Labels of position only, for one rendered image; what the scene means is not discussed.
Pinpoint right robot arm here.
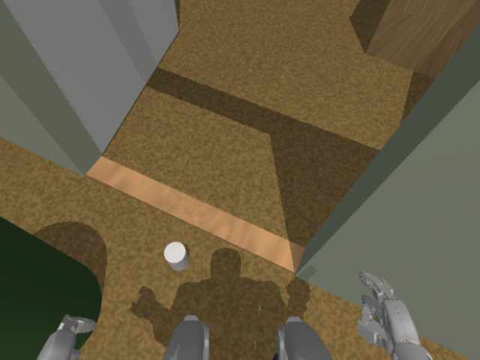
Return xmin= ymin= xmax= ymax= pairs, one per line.
xmin=391 ymin=343 xmax=433 ymax=360

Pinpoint left robot hand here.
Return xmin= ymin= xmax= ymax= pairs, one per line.
xmin=37 ymin=314 xmax=96 ymax=360

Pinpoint right robot hand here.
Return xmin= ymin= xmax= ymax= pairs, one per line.
xmin=357 ymin=271 xmax=421 ymax=354

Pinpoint can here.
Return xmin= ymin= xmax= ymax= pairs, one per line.
xmin=164 ymin=241 xmax=190 ymax=271

